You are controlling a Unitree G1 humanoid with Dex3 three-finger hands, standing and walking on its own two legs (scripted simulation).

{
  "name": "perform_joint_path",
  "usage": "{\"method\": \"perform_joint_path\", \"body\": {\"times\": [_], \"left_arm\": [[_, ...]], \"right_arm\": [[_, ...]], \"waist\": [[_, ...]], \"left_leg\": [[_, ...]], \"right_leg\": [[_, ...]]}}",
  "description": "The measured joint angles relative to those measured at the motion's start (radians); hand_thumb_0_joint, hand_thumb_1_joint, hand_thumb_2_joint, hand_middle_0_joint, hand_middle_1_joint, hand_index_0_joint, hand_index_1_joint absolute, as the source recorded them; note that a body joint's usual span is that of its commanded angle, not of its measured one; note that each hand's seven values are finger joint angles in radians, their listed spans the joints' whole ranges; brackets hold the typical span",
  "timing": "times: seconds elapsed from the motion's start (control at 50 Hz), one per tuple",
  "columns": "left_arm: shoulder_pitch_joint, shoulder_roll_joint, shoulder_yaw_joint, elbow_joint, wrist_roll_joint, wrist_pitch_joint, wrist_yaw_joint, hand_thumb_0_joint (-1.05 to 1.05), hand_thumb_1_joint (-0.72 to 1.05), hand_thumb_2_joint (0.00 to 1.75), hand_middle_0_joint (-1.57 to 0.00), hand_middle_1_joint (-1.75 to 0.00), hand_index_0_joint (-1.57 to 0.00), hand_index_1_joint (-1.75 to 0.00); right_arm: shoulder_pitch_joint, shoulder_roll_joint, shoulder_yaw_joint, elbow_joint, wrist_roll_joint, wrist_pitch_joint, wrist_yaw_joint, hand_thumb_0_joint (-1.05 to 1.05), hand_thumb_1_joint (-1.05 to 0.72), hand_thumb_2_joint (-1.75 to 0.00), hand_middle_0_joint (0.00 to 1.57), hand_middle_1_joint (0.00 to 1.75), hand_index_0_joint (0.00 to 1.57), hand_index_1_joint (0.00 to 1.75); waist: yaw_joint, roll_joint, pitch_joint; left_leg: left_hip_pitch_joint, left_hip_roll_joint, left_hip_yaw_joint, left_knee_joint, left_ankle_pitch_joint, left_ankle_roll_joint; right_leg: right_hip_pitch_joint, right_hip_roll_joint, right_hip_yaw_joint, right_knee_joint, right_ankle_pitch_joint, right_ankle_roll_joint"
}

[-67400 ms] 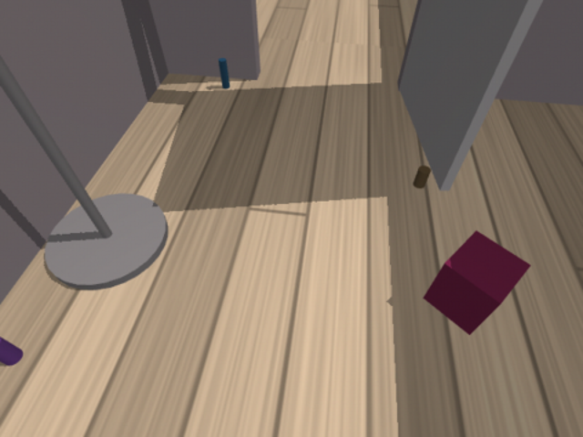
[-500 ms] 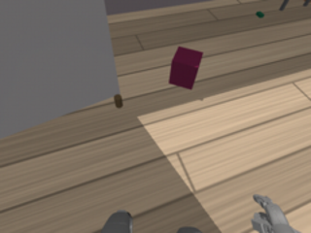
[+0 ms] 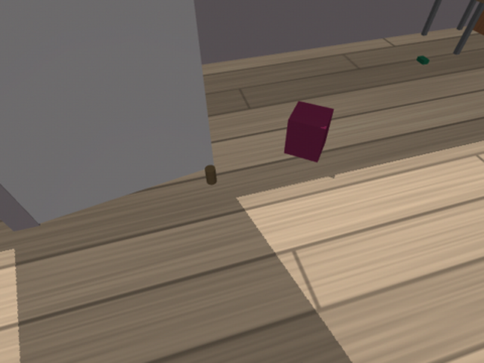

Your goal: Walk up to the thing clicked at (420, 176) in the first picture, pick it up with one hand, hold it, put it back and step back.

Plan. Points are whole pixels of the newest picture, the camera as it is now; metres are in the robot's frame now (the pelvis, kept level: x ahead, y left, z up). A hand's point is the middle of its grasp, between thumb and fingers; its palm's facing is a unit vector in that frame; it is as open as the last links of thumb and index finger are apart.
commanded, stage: step back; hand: left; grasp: from above
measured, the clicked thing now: (210, 175) +1.15 +0.20 -0.71
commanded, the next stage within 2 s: stand in 0.72 s
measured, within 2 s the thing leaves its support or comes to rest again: neither
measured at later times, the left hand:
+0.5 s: hand out of the picture +0.11 +0.25 -0.13, palm faces +0.03 -0.91 -0.42, open 7.4 cm
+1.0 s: hand out of the picture +0.15 +0.26 -0.14, palm faces -0.01 -0.94 -0.33, open 7.4 cm
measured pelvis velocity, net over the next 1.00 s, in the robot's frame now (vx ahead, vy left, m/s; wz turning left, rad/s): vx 0.07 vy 0.01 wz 0.01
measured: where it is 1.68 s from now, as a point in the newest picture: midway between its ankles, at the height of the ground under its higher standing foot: outside the picture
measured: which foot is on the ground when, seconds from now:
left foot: down 0.00-0.26, up 0.28-0.56, down 0.58-1.00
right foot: up 0.00-0.20, down 0.22-1.00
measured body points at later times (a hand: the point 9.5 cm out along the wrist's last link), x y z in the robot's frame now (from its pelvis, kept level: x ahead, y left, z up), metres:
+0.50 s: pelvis +0.06 -0.02 +0.00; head +0.08 -0.05 +0.45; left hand +0.11 +0.29 -0.10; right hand +0.14 -0.33 -0.14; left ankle +0.08 +0.14 -0.70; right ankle +0.07 -0.12 -0.73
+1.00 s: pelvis +0.07 +0.01 +0.01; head +0.08 +0.01 +0.46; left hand +0.15 +0.31 -0.12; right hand +0.19 -0.28 -0.11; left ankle +0.10 +0.14 -0.73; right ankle +0.07 -0.13 -0.73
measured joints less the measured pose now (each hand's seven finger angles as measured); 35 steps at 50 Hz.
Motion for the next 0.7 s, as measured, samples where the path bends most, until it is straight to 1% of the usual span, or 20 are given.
{"method": "perform_joint_path", "body": {"times": [0.04, 0.06, 0.12, 0.18, 0.22, 0.24, 0.26, 0.28, 0.3, 0.34, 0.38, 0.42, 0.48, 0.52, 0.56, 0.58, 0.6, 0.64, 0.68, 0.7], "left_arm": [[0.004, -0.001, -0.004, 0.025, -0.005, 0.004, -0.01, 0.0, 0.9, 0.89, -0.21, -0.3, -0.2, -0.3], [0.003, 0.001, -0.004, 0.03, -0.007, 0.0, -0.014, 0.0, 0.9, 0.89, -0.21, -0.3, -0.2, -0.3], [-0.001, 0.013, 0.001, 0.034, -0.009, -0.019, -0.025, 0.0, 0.9, 0.89, -0.21, -0.3, -0.2, -0.3], [-0.004, 0.013, 0.004, 0.042, -0.01, -0.027, -0.03, 0.0, 0.9, 0.89, -0.21, -0.3, -0.2, -0.3], [-0.003, 0.006, 0.003, 0.05, -0.009, -0.038, -0.028, 0.0, 0.9, 0.89, -0.21, -0.3, -0.2, -0.3], [-0.006, -0.003, 0.003, 0.055, -0.008, -0.046, -0.022, 0.0, 0.9, 0.89, -0.21, -0.3, -0.2, -0.3], [-0.011, -0.017, 0.002, 0.06, -0.004, -0.053, -0.016, 0.0, 0.9, 0.89, -0.21, -0.3, -0.2, -0.3], [-0.013, -0.028, 0.0, 0.059, 0.001, -0.06, -0.012, 0.0, 0.9, 0.89, -0.21, -0.3, -0.2, -0.3], [-0.014, -0.035, -0.003, 0.057, 0.005, -0.064, -0.01, 0.0, 0.9, 0.89, -0.21, -0.3, -0.2, -0.3], [-0.016, -0.047, -0.011, 0.05, 0.005, -0.067, -0.008, 0.0, 0.9, 0.89, -0.21, -0.3, -0.21, -0.3], [-0.018, -0.06, -0.02, 0.044, -0.001, -0.073, -0.004, 0.0, 0.9, 0.89, -0.21, -0.3, -0.21, -0.31], [-0.021, -0.068, -0.029, 0.042, -0.005, -0.077, -0.001, 0.0, 0.9, 0.89, -0.21, -0.3, -0.21, -0.31], [-0.033, -0.065, -0.034, 0.043, -0.005, -0.073, 0.003, 0.0, 0.9, 0.89, -0.21, -0.3, -0.21, -0.31], [-0.045, -0.058, -0.035, 0.042, -0.009, -0.066, 0.007, 0.0, 0.9, 0.89, -0.21, -0.3, -0.21, -0.31], [-0.061, -0.048, -0.035, 0.038, -0.015, -0.056, 0.011, 0.0, 0.9, 0.89, -0.21, -0.3, -0.21, -0.31], [-0.071, -0.042, -0.035, 0.036, -0.018, -0.05, 0.013, 0.0, 0.9, 0.89, -0.21, -0.3, -0.21, -0.31], [-0.084, -0.034, -0.032, 0.037, -0.021, -0.044, 0.015, 0.0, 0.9, 0.89, -0.21, -0.3, -0.21, -0.31], [-0.1, -0.027, -0.03, 0.038, -0.031, -0.031, 0.019, 0.0, 0.9, 0.89, -0.21, -0.3, -0.21, -0.31], [-0.111, -0.022, -0.034, 0.049, -0.036, -0.025, 0.02, 0.0, 0.9, 0.89, -0.21, -0.3, -0.21, -0.3], [-0.116, -0.021, -0.035, 0.058, -0.034, -0.024, 0.02, 0.0, 0.9, 0.89, -0.21, -0.3, -0.21, -0.3]], "right_arm": [[0.008, 0.0, 0.0, -0.008, 0.001, -0.011, 0.0, 0.01, -0.9, -0.9, 0.2, 0.3, 0.2, 0.3], [0.009, 0.002, 0.002, -0.01, 0.0, -0.015, -0.002, 0.01, -0.9, -0.9, 0.2, 0.3, 0.2, 0.3], [0.006, 0.007, 0.004, -0.016, 0.003, -0.028, -0.002, 0.01, -0.9, -0.9, 0.2, 0.3, 0.2, 0.31], [-0.002, 0.0, 0.003, -0.025, 0.006, -0.028, -0.001, 0.01, -0.9, -0.9, 0.2, 0.3, 0.2, 0.31], [-0.006, -0.012, 0.003, -0.029, 0.009, -0.019, -0.002, 0.01, -0.9, -0.9, 0.2, 0.3, 0.2, 0.31], [-0.012, -0.021, 0.002, -0.029, 0.012, -0.013, -0.005, 0.01, -0.9, -0.9, 0.2, 0.3, 0.2, 0.31], [-0.016, -0.03, 0.001, -0.027, 0.016, -0.007, -0.011, 0.01, -0.9, -0.9, 0.2, 0.3, 0.2, 0.31], [-0.019, -0.032, 0.002, -0.025, 0.019, 0.0, -0.019, 0.01, -0.9, -0.9, 0.2, 0.3, 0.2, 0.3], [-0.022, -0.028, 0.004, -0.022, 0.021, 0.005, -0.025, 0.01, -0.9, -0.9, 0.2, 0.3, 0.2, 0.3], [-0.031, -0.02, 0.008, -0.019, 0.023, 0.007, -0.03, 0.01, -0.9, -0.9, 0.2, 0.3, 0.2, 0.3], [-0.045, -0.021, 0.012, -0.019, 0.026, 0.001, -0.03, 0.01, -0.9, -0.9, 0.2, 0.3, 0.2, 0.3], [-0.06, -0.023, 0.013, -0.022, 0.026, -0.003, -0.029, 0.01, -0.9, -0.9, 0.2, 0.3, 0.2, 0.3], [-0.082, -0.02, 0.015, -0.023, 0.027, -0.003, -0.029, 0.01, -0.9, -0.9, 0.2, 0.3, 0.2, 0.3], [-0.093, -0.014, 0.017, -0.017, 0.027, -0.004, -0.031, 0.01, -0.9, -0.9, 0.2, 0.3, 0.2, 0.3], [-0.103, -0.008, 0.019, -0.009, 0.027, -0.005, -0.032, 0.01, -0.9, -0.9, 0.2, 0.3, 0.2, 0.3], [-0.11, -0.003, 0.018, -0.003, 0.026, -0.007, -0.034, 0.01, -0.9, -0.9, 0.2, 0.3, 0.2, 0.3], [-0.121, 0.007, 0.018, 0.006, 0.024, -0.007, -0.036, 0.01, -0.9, -0.9, 0.2, 0.3, 0.2, 0.3], [-0.137, 0.021, 0.024, 0.015, 0.024, -0.007, -0.036, 0.01, -0.9, -0.9, 0.2, 0.3, 0.2, 0.3], [-0.154, 0.026, 0.032, 0.023, 0.03, -0.004, -0.033, 0.01, -0.9, -0.9, 0.2, 0.3, 0.2, 0.3], [-0.165, 0.028, 0.035, 0.03, 0.031, -0.001, -0.032, 0.01, -0.9, -0.9, 0.2, 0.3, 0.2, 0.3]], "waist": [[-0.023, 0.011, -0.015], [-0.027, 0.01, -0.014], [-0.028, -0.007, -0.003], [-0.03, -0.009, 0.007], [-0.027, 0.001, 0.008], [-0.023, 0.022, 0.014], [-0.024, 0.052, 0.022], [-0.023, 0.068, 0.022], [-0.015, 0.069, 0.019], [0.002, 0.058, 0.02], [0.008, 0.065, 0.031], [0.012, 0.074, 0.038], [0.015, 0.075, 0.049], [0.013, 0.068, 0.054], [0.01, 0.058, 0.058], [0.008, 0.049, 0.063], [0.011, 0.027, 0.073], [0.02, 0.002, 0.075], [0.017, 0.006, 0.065], [0.017, 0.011, 0.061]], "left_leg": [[0.006, 0.014, -0.015, -0.015, -0.01, 0.023], [0.014, 0.019, -0.018, -0.034, 0.005, 0.025], [0.028, 0.026, -0.016, -0.062, 0.027, 0.011], [0.032, 0.035, -0.012, -0.048, 0.01, -0.006], [0.023, 0.047, -0.008, -0.003, -0.024, -0.021], [0.014, 0.063, -0.013, 0.039, -0.052, -0.027], [0.0, 0.083, -0.032, 0.093, -0.081, -0.014], [-0.025, 0.078, -0.063, 0.158, -0.121, -0.005], [-0.055, 0.056, -0.083, 0.226, -0.165, -0.001], [-0.109, 0.02, -0.086, 0.33, -0.204, 0.001], [-0.152, 0.014, -0.092, 0.37, -0.182, 0.0], [-0.184, 0.023, -0.099, 0.366, -0.148, -0.007], [-0.189, 0.047, -0.084, 0.283, -0.111, -0.017], [-0.17, 0.064, -0.056, 0.195, -0.085, -0.02], [-0.135, 0.07, -0.022, 0.095, -0.011, -0.016], [-0.118, 0.065, -0.013, 0.054, 0.064, -0.023], [-0.109, 0.052, -0.001, 0.049, 0.083, -0.035], [-0.109, 0.045, 0.02, 0.057, 0.066, -0.041], [-0.123, 0.06, 0.02, 0.085, 0.043, -0.037], [-0.125, 0.07, 0.018, 0.095, 0.035, -0.038]], "right_leg": [[-0.033, 0.029, 0.002, 0.087, -0.02, -0.003], [-0.042, 0.036, 0.005, 0.1, -0.008, -0.005], [-0.059, 0.032, 0.002, 0.067, 0.032, -0.003], [-0.034, 0.029, -0.01, -0.037, 0.055, 0.004], [0.014, 0.037, -0.02, -0.153, 0.114, 0.001], [0.032, 0.052, -0.029, -0.184, 0.201, -0.003], [0.043, 0.072, -0.047, -0.185, 0.222, -0.009], [0.045, 0.081, -0.06, -0.173, 0.209, -0.014], [0.043, 0.078, -0.061, -0.162, 0.192, -0.019], [0.053, 0.062, -0.053, -0.161, 0.175, -0.026], [0.075, 0.054, -0.054, -0.186, 0.178, -0.024], [0.087, 0.05, -0.056, -0.201, 0.18, -0.019], [0.09, 0.04, -0.055, -0.19, 0.164, -0.012], [0.087, 0.029, -0.059, -0.169, 0.146, -0.005], [0.074, 0.017, -0.061, -0.13, 0.12, 0.006], [0.067, 0.008, -0.06, -0.105, 0.104, 0.013], [0.062, -0.007, -0.049, -0.081, 0.091, 0.02], [0.05, -0.014, -0.024, -0.064, 0.09, 0.022], [0.059, 0.008, -0.013, -0.088, 0.087, 0.015], [0.066, 0.018, -0.014, -0.101, 0.095, 0.023]]}}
